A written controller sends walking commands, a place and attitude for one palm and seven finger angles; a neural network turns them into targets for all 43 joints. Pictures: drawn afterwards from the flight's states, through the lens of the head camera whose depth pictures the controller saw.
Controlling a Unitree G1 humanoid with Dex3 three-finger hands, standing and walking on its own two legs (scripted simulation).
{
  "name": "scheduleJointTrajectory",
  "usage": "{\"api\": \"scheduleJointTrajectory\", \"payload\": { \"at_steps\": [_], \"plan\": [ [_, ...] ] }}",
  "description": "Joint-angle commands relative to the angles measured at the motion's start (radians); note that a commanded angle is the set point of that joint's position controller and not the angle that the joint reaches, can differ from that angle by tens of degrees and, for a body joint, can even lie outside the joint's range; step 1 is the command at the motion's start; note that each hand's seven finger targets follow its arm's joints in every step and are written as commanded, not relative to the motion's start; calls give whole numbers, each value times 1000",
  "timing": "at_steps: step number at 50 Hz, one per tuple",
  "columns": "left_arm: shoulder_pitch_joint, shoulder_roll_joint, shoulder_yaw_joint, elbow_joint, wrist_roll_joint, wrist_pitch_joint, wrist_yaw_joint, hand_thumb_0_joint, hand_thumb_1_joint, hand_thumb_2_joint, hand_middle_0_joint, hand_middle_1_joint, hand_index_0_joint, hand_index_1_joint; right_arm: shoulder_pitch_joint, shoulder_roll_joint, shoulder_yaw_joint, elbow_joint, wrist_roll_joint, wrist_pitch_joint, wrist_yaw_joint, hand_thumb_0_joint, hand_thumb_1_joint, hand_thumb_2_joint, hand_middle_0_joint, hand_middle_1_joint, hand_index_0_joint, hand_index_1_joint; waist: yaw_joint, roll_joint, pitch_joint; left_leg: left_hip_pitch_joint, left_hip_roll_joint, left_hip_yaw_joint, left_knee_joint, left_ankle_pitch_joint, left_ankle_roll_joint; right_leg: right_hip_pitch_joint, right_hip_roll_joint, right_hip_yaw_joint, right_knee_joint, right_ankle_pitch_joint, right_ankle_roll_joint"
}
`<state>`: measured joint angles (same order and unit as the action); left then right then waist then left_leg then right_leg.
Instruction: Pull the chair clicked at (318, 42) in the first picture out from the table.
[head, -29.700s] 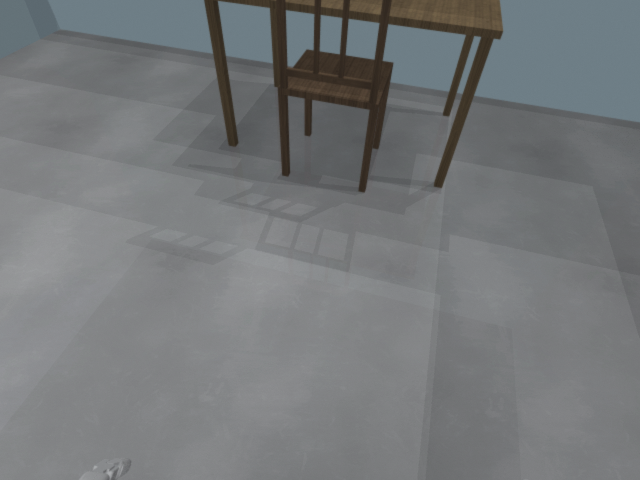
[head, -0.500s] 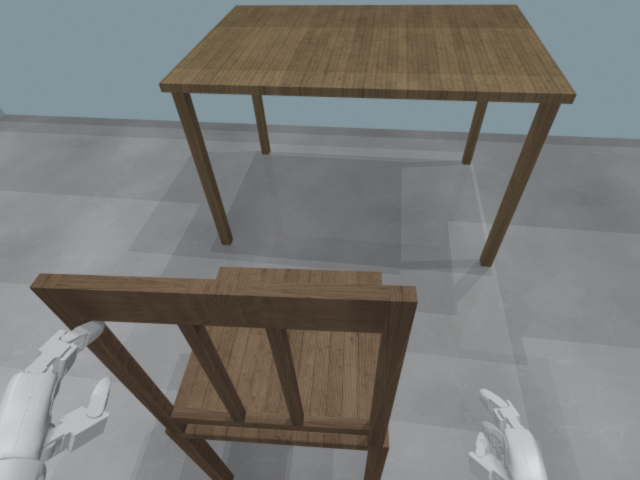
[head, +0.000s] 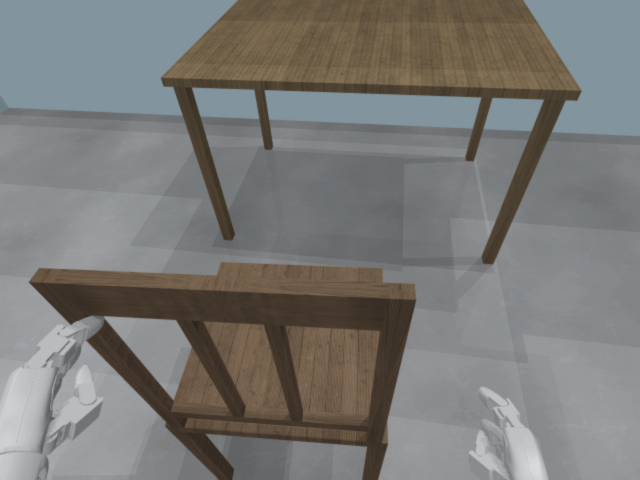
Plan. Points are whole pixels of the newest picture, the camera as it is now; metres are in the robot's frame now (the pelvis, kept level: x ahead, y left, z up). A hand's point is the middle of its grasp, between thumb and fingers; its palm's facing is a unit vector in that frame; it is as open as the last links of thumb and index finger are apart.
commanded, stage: step back with the hand held close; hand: left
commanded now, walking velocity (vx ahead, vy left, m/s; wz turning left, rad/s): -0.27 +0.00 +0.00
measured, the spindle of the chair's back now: (218, 372) +0.26 +0.20 -0.06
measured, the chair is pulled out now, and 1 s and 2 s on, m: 0.73 0.72 0.72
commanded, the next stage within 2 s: stop stepping back and stand still in 0.94 s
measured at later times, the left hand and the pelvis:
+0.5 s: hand out of the picture +0.14 +0.29 +0.18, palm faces +0.45 -0.72 -0.53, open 7.3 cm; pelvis -0.07 +0.02 +0.00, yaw -2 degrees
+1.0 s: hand out of the picture +0.06 +0.26 +0.15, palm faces +0.26 -0.80 -0.54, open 7.4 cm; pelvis -0.18 +0.02 +0.00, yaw -4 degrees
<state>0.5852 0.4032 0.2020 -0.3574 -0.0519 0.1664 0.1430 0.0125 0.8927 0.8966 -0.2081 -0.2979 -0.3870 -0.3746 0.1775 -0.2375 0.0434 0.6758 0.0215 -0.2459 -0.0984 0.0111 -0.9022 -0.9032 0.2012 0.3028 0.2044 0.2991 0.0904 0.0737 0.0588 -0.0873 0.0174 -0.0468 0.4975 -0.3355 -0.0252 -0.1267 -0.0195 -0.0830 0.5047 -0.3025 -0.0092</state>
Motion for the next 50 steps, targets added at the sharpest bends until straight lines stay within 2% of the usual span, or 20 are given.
{"api": "scheduleJointTrajectory", "payload": {
  "at_steps": [1, 4, 6, 9, 15, 20, 24, 26, 28, 30, 31, 32, 33, 35, 37, 39, 41, 44, 47, 50],
  "plan": [
    [-421, 324, 324, -446, -16, -286, 37, 0, 900, 900, -200, -300, -200, -300, -89, -97, -59, -205, 27, 20, -13, 0, -900, -900, 200, 300, 200, 300, -62, 24, -61, -44, 53, -9, -58, 300, 38, -22, -121, 182, -120, 524, -23],
    [-345, 250, 264, -470, -13, -289, 38, 0, 900, 900, -200, -300, -200, -300, -93, -109, -62, -227, 19, 51, -7, 0, -900, -900, 200, 300, 200, 300, -60, 55, -171, 9, 77, -10, -54, 448, 38, 41, -122, 154, -70, 569, -12],
    [-252, 258, 282, -522, -14, -302, 44, 0, 900, 900, -200, -300, -200, -300, -99, -104, -63, -245, 22, 67, -8, 0, -900, -900, 200, 300, 200, 300, -51, 122, -274, 46, 98, -22, -60, 554, 46, 88, -112, 134, -25, 563, -5],
    [-169, 278, 311, -608, -14, -315, 56, 0, 900, 900, -200, -300, -200, -300, -107, -104, -75, -265, 21, 90, -5, 0, -900, -900, 200, 300, 200, 300, -48, 106, -343, 13, 121, -44, -41, 612, 53, 124, -108, 117, 14, 553, 0],
    [-4, 281, 406, -521, -17, -336, 64, 0, 900, 900, -200, -300, -200, -300, -111, -86, -96, -236, 20, 107, -12, 0, -900, -900, 200, 300, 200, 300, -57, 101, -287, -106, 141, -69, -61, 483, 58, 47, -102, 116, 31, 382, -3],
    [81, 116, 350, -68, -10, -310, 42, 0, 900, 900, -200, -300, -200, -300, -81, -72, -127, -191, 20, 166, 1, 0, -900, -900, 200, 300, 200, 300, -90, -91, -108, -253, 80, -18, -6, 87, 38, -111, -133, 202, -125, 180, -32],
    [-61, 132, 266, -64, 1, -322, 26, 0, 900, 900, -200, -300, -200, -300, -76, -80, -118, -194, 25, 180, 12, 0, -900, -900, 200, 300, 200, 300, -100, -334, -44, -161, 1, 15, 280, -96, 37, -428, -263, 272, -327, -288, -81],
    [-82, 136, 243, -128, 12, -326, 30, 0, 900, 900, -200, -300, -200, -300, -87, -76, -92, -206, 14, 177, 8, 0, -900, -900, 200, 300, 200, 300, -98, -339, -52, -161, 11, 12, 239, -98, 52, -430, -255, 222, -304, -299, -78],
    [-131, 186, 271, -278, 22, -344, 36, 0, 900, 900, -200, -300, -200, -300, -109, -90, -74, -238, 5, 165, -3, 0, -900, -900, 200, 300, 200, 300, -92, -251, -49, -225, 49, -39, 17, -142, 73, -364, -180, 166, -208, -317, -34],
    [-191, 293, 348, -482, 44, -386, 62, 0, 900, 900, -200, -300, -200, -300, -127, -117, -73, -253, -3, 139, -23, 0, -900, -900, 200, 300, 200, 300, -81, 72, -52, -366, 153, -169, -228, -225, 123, -197, -71, 108, -7, -213, 22],
    [-179, 268, 357, -536, 53, -407, 69, 0, 900, 900, -200, -300, -200, -300, -105, -106, -71, -259, -4, 120, -21, 0, -900, -900, 200, 300, 200, 300, -78, 233, -118, -462, 220, -234, -289, -284, 152, -80, -33, 73, 175, -115, 30],
    [-191, 281, 379, -607, 62, -425, 71, 0, 900, 900, -200, -300, -200, -300, -101, -99, -77, -263, -9, 98, -17, 0, -900, -900, 200, 300, 200, 300, -79, 332, -148, -553, 256, -264, -322, -328, 165, 15, -11, 68, 288, -40, 37],
    [-164, 289, 398, -612, 62, -428, 69, 0, 900, 900, -200, -300, -200, -300, -87, -97, -85, -261, -11, 84, -13, 0, -900, -900, 200, 300, 200, 300, -77, 336, -157, -602, 258, -247, -336, -334, 160, 76, -7, 72, 357, -29, 39],
    [-107, 312, 433, -608, 52, -434, 67, 0, 900, 900, -200, -300, -200, -300, -70, -95, -95, -249, -3, 62, -10, 0, -900, -900, 200, 300, 200, 300, -66, 308, -185, -543, 214, -158, -209, -147, 139, 60, -18, 72, 288, -7, 34],
    [-10, 241, 418, -510, 24, -445, 54, 0, 900, 900, -200, -300, -200, -300, -34, -90, -99, -209, -5, 48, -4, 0, -900, -900, 200, 300, 200, 300, -62, 211, -170, -373, 170, -138, -121, 39, 109, -45, -10, 39, 105, -6, 20],
    [20, 193, 404, -363, 10, -448, 44, 0, 900, 900, -200, -300, -200, -300, -15, -95, -100, -163, -13, 42, -2, 0, -900, -900, 200, 300, 200, 300, -81, 184, -145, -254, 189, -162, -133, 173, 112, -137, 8, 21, 45, -59, 21],
    [-5, 143, 358, -245, 7, -456, 24, 0, 900, 900, -200, -300, -200, -300, -6, -96, -101, -116, -27, 39, 6, 0, -900, -900, 200, 300, 200, 300, -92, 145, -126, -143, 221, -183, -98, 485, 123, -181, 2, 38, -48, -35, 23],
    [-86, 147, 310, -202, 22, -468, -2, 0, 900, 900, -200, -300, -200, -300, -29, -114, -116, -98, -31, 57, 24, 0, -900, -900, 200, 300, 200, 300, -82, 90, -235, 62, 210, -125, 32, 820, 97, -167, -12, 52, -165, 205, 22],
    [-28, 161, 301, -324, 0, -456, -25, 0, 900, 900, -200, -300, -200, -300, -76, -118, -131, -164, -5, 75, 27, 0, -900, -900, 200, 300, 200, 300, -62, -88, -338, 43, 143, -43, 80, 654, 72, -102, -32, 50, -119, 313, 7],
    [28, 281, 416, -389, -19, -463, -14, 0, 900, 900, -200, -300, -200, -300, -101, -78, -124, -194, 16, 101, 21, 0, -900, -900, 200, 300, 200, 300, -70, -282, -315, -116, 20, 51, 225, 268, 32, -102, -220, 160, -141, 554, -73]
  ]
}}
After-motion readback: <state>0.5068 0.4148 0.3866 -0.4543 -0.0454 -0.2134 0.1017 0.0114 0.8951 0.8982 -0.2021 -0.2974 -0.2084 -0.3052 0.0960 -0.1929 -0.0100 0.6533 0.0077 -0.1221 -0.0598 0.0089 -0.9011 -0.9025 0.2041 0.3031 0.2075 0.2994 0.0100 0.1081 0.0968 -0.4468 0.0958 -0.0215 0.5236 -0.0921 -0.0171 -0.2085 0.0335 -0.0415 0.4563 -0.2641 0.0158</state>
